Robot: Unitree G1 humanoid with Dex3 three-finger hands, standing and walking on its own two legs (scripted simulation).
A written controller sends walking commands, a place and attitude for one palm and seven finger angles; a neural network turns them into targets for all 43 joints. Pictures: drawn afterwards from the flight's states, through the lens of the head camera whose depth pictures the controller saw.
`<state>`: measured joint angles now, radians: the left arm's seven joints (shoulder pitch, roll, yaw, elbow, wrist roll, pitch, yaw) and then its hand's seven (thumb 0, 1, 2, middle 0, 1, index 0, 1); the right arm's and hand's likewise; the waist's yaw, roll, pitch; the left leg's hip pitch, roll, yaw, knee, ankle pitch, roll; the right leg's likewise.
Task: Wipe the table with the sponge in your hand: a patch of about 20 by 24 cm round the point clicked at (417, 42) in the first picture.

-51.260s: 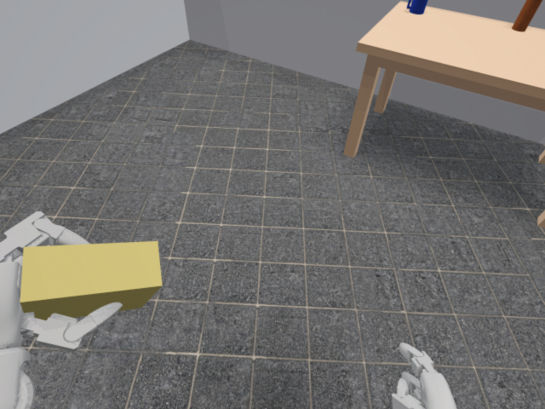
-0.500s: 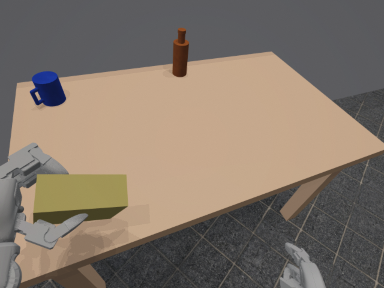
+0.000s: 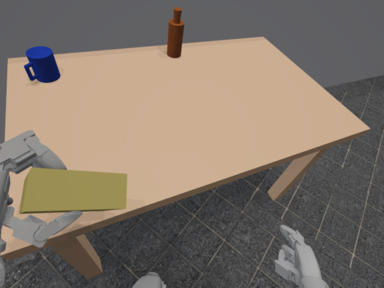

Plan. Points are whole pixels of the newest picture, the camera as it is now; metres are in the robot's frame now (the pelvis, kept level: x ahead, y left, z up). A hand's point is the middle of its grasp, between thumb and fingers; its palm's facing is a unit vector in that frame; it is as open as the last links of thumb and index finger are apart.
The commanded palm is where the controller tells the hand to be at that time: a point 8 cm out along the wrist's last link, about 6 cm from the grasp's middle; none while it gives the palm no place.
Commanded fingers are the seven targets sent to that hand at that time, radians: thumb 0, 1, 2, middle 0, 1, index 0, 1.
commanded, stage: step back with the hand held close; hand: left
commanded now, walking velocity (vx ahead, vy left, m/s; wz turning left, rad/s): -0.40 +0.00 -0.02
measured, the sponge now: (87, 193) +0.23 +0.19 +0.13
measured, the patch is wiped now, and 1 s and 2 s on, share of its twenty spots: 1.00 1.00 1.00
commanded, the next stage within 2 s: stop stepping back and stand still in 0.36 s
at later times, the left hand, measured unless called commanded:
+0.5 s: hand out of the picture +0.11 +0.26 +0.18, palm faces +0.28 -0.88 -0.38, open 9.5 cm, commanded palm +0.04 +0.30 +0.20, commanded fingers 0.00 0.10 1.30 -1.20 -1.60 -1.20 -1.60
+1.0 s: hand out of the picture -0.04 +0.25 +0.18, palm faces +0.35 -0.90 -0.26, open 9.5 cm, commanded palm -0.09 +0.30 +0.20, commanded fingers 0.00 0.10 1.30 -1.20 -1.60 -1.20 -1.60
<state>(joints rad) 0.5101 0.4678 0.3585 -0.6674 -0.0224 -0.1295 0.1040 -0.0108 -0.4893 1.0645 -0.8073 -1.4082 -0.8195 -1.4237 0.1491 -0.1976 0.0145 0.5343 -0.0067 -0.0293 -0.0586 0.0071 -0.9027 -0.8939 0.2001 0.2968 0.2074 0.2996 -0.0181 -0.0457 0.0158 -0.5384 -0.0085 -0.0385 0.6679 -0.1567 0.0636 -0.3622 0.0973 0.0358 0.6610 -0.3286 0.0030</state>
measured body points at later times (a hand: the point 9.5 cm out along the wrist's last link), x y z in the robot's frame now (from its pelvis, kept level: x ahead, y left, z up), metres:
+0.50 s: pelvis -0.14 +0.03 +0.01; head -0.10 +0.09 +0.45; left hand +0.09 +0.31 +0.20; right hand +0.03 -0.22 -0.04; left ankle -0.14 +0.10 -0.72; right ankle -0.13 -0.13 -0.68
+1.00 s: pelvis -0.25 +0.02 +0.01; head -0.31 +0.05 +0.45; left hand -0.06 +0.30 +0.20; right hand -0.08 -0.20 -0.06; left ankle -0.23 +0.11 -0.64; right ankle -0.21 -0.07 -0.72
